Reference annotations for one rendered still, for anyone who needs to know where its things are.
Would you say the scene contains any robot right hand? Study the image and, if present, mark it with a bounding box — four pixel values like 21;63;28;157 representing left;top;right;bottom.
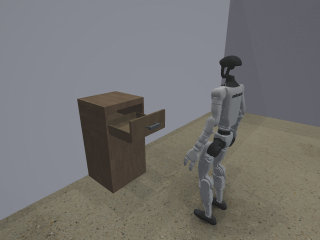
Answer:
230;130;238;138

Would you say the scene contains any left robot upper arm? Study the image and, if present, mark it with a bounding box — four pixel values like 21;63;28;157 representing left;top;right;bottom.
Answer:
210;87;226;127

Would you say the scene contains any left robot shin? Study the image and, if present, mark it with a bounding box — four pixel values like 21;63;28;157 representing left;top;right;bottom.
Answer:
199;179;214;218

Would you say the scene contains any handle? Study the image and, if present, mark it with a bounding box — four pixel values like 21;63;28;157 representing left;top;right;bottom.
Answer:
145;122;161;130

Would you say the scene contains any right robot upper arm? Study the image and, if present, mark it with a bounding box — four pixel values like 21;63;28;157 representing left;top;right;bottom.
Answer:
238;84;246;115

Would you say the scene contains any right robot forearm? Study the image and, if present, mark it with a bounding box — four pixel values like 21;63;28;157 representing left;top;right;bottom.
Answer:
230;113;245;132

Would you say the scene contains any robot left hand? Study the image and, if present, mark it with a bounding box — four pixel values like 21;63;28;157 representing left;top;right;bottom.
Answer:
183;148;200;171

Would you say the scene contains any cabinet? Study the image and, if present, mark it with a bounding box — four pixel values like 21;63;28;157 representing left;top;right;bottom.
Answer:
77;91;146;194

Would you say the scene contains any left robot thigh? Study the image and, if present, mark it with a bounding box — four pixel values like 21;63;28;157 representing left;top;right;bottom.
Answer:
198;139;222;188

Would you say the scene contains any left robot forearm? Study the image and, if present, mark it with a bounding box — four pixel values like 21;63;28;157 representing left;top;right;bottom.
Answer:
193;117;215;152

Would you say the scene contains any drawer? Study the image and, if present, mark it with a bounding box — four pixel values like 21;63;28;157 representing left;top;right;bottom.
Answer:
107;109;165;144

